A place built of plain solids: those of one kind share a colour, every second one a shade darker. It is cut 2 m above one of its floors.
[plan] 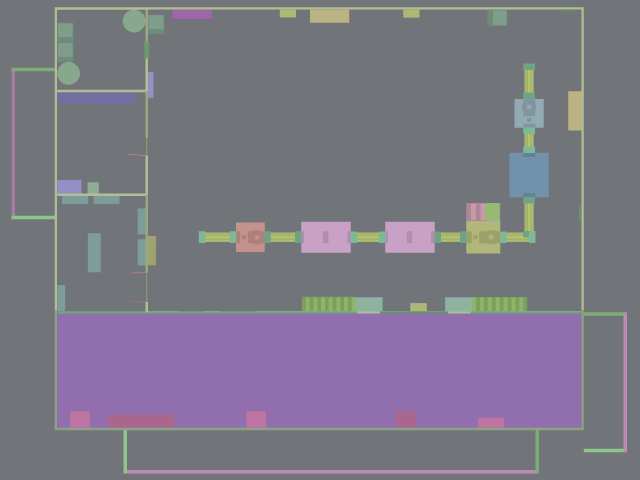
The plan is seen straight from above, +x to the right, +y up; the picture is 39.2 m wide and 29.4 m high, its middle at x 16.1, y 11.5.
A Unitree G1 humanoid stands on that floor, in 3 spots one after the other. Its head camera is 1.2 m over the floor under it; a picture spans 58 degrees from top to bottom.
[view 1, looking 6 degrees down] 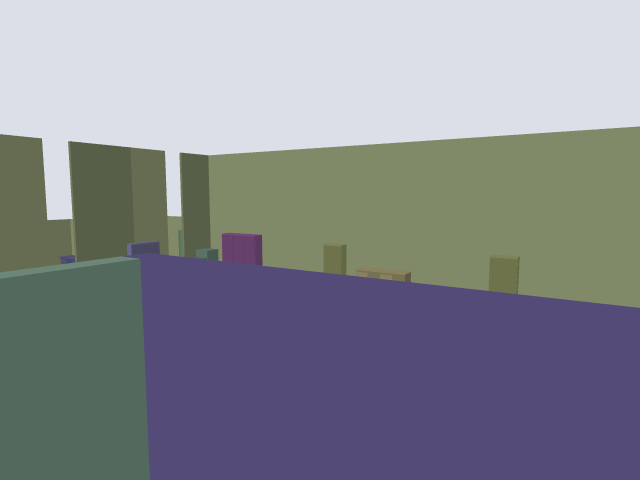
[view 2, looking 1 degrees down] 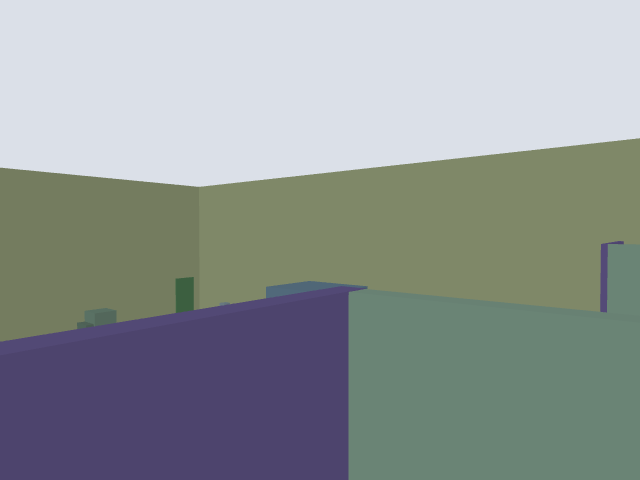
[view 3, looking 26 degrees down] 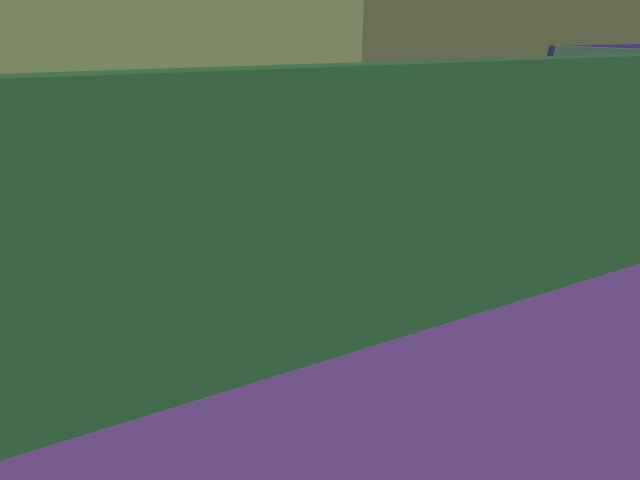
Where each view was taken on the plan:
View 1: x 24.42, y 7.57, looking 122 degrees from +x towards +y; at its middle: wall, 21.39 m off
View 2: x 19.28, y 7.57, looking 39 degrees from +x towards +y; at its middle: wall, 16.51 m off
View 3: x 21.08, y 5.77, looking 66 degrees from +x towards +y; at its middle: mezz_parapet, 1.49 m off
